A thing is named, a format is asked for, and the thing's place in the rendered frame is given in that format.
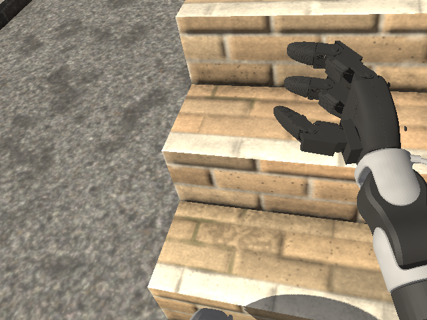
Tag stairs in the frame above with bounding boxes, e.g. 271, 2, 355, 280
147, 0, 427, 320

